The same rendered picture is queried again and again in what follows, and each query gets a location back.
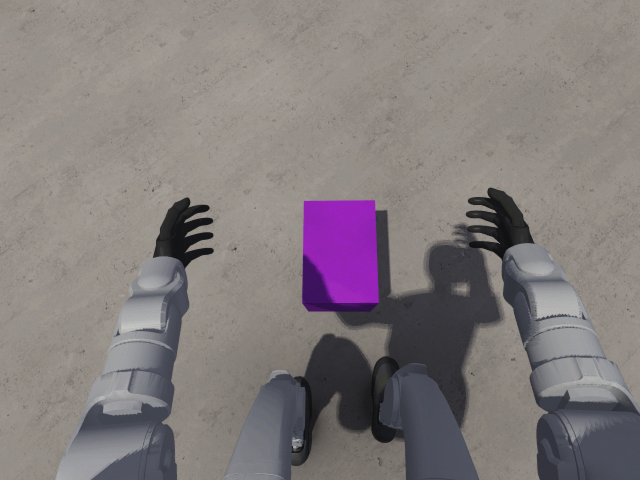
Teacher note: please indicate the carton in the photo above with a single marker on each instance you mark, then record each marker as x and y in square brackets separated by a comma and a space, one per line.
[340, 270]

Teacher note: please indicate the robot left shin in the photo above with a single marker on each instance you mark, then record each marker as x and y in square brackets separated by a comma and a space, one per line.
[284, 375]

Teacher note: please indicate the robot left upper arm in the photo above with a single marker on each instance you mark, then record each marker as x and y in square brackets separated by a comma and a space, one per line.
[126, 451]

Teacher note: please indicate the right robot hand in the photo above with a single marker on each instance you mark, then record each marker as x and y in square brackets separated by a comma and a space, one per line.
[512, 229]

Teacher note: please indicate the robot right upper arm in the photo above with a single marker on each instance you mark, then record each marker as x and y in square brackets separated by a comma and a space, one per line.
[588, 445]

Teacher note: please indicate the left robot thigh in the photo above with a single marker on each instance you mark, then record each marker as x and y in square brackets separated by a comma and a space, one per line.
[264, 447]

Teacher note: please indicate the right robot forearm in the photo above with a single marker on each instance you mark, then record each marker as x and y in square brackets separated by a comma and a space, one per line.
[569, 367]

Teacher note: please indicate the left robot hand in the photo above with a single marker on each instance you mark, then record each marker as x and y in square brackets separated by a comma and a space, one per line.
[172, 242]

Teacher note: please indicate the left robot forearm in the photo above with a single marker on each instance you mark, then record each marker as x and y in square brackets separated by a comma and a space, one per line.
[135, 384]

